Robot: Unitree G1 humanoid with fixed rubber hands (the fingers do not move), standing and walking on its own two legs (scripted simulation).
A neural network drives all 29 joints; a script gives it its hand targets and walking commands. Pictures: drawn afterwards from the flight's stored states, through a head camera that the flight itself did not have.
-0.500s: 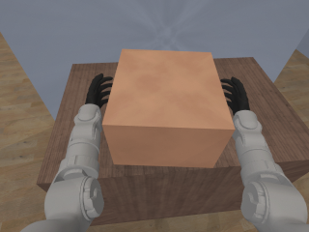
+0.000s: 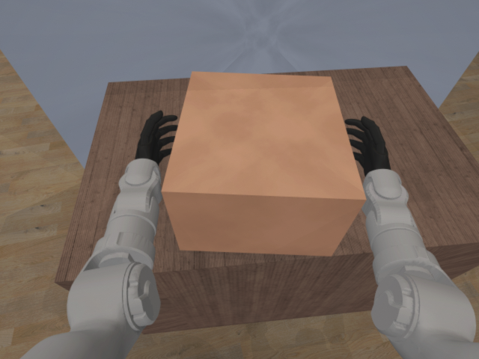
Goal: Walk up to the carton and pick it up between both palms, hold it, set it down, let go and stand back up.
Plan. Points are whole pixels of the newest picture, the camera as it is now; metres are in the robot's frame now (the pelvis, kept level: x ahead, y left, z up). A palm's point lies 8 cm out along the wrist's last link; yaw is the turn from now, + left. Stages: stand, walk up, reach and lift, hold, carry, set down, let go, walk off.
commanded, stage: set down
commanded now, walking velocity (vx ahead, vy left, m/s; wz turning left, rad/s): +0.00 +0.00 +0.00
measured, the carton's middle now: (258, 159) +0.48 +0.02 +0.02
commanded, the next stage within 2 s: none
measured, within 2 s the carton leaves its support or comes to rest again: rests again in 1.12 s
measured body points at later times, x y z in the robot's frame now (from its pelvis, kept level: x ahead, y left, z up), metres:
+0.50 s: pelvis -0.01 +0.00 -0.01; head +0.08 +0.01 +0.44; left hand +0.45 +0.20 +0.05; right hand +0.44 -0.18 +0.05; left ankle -0.02 +0.11 -0.75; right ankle -0.03 -0.11 -0.75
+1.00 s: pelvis -0.01 +0.00 -0.01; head +0.09 +0.01 +0.43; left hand +0.45 +0.21 +0.04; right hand +0.45 -0.18 +0.04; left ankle -0.02 +0.11 -0.75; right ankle -0.03 -0.11 -0.75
